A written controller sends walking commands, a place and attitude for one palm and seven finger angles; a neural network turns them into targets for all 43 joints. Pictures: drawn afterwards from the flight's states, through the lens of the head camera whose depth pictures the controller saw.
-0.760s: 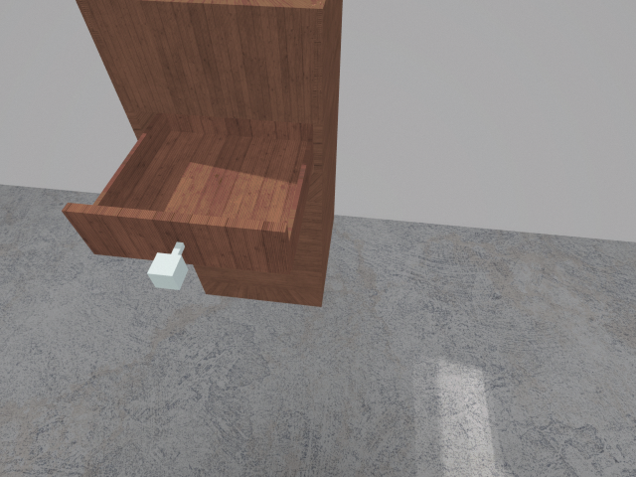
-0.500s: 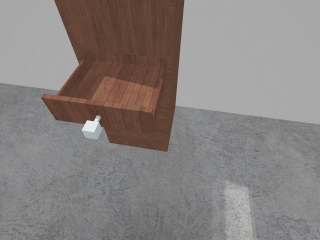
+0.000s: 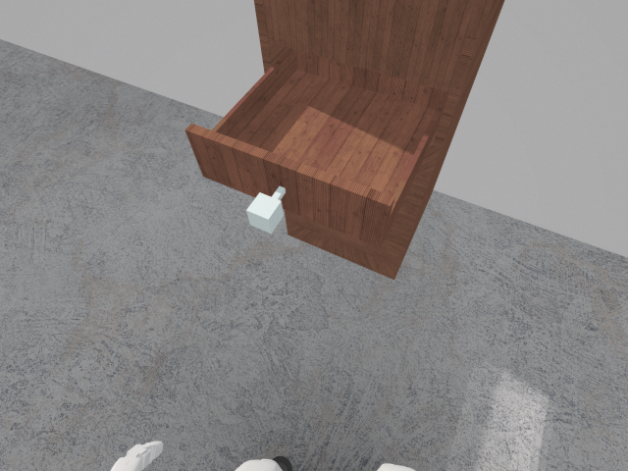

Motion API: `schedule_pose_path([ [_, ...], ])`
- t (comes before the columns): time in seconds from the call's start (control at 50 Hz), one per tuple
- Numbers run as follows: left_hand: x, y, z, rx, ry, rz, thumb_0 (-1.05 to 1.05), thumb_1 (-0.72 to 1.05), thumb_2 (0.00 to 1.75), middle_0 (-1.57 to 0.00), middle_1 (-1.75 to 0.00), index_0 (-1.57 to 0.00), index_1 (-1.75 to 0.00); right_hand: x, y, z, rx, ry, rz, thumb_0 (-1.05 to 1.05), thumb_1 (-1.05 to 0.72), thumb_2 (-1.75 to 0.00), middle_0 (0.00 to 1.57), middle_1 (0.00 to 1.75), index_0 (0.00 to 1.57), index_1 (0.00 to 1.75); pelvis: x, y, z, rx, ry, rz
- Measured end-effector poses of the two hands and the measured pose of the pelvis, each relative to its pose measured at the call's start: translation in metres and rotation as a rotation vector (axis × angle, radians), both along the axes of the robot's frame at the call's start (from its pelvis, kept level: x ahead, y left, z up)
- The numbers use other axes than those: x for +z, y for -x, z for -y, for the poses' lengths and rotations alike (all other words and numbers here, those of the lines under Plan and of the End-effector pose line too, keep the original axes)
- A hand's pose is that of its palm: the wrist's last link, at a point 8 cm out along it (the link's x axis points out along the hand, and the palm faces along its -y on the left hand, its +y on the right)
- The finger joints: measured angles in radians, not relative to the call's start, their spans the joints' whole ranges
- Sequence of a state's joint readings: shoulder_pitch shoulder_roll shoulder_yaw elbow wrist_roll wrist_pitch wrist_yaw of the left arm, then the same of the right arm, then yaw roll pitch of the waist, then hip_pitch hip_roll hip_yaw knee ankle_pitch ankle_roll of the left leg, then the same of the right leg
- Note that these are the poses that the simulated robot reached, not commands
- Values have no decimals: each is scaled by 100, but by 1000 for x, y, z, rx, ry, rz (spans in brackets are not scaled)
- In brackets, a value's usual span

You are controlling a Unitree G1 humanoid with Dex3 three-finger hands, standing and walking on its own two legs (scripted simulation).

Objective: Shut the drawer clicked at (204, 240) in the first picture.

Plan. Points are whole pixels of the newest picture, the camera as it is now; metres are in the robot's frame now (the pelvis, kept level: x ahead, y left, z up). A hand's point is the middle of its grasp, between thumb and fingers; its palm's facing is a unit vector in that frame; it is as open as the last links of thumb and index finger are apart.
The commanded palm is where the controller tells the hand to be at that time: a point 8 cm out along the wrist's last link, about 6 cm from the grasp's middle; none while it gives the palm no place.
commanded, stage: stand and wait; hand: left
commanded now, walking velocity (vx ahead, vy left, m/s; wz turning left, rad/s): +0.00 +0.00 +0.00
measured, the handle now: (271, 204) +0.52 +0.11 -0.06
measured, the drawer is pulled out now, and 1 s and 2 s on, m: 0.30 0.30 0.30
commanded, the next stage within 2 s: turn or walk to find it in 0.18 s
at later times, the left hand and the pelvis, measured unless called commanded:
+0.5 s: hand out of the picture +0.02 +0.14 -0.18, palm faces +0.10 -0.98 -0.17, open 7.3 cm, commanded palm none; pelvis +0.04 -0.02 +0.00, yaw +2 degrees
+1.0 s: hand out of the picture +0.07 +0.15 -0.17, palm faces +0.04 -0.98 -0.22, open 7.3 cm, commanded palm none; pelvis +0.04 -0.03 +0.01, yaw +1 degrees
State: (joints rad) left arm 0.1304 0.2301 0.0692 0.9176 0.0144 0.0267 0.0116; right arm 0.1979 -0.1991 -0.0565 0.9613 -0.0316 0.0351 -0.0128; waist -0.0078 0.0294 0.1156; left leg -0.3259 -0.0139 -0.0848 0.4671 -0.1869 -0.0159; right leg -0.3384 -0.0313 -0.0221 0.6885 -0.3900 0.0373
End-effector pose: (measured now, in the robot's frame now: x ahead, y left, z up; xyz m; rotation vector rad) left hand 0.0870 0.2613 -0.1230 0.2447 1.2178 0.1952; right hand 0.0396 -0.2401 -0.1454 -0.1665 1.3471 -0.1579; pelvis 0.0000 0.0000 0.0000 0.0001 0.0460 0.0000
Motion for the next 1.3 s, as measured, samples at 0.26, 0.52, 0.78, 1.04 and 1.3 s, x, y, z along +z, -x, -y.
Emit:
schedule_pose_path([
  [0.26,-7,69,54,106,51,-165,0,91,90,-20,-30,-21,-30,1,-73,20,54,-30,92,1,-91,-90,19,30,20,30,2,-23,25,32,-33,43],
  [0.52,-23,71,72,133,132,-228,0,91,90,-20,-30,-20,-30,2,-76,-1,63,-27,66,0,-92,-90,20,30,20,30,1,-41,24,34,-8,47],
  [0.78,-13,20,56,63,71,-114,1,92,90,-20,-30,-20,-30,1,-14,13,-10,-14,-56,0,-92,-90,19,30,20,30,5,-46,29,18,-12,63],
  [1.04,-12,28,65,61,79,-136,0,92,90,-20,-30,-20,-30,1,34,4,-39,-53,-164,0,-91,-90,19,30,20,30,6,-42,34,17,-11,65],
  [1.3,-16,68,83,104,114,-213,0,91,90,-20,-30,-20,-30,1,16,6,-18,-49,-114,0,-91,-90,19,30,20,30,6,-39,38,20,-10,69],
])
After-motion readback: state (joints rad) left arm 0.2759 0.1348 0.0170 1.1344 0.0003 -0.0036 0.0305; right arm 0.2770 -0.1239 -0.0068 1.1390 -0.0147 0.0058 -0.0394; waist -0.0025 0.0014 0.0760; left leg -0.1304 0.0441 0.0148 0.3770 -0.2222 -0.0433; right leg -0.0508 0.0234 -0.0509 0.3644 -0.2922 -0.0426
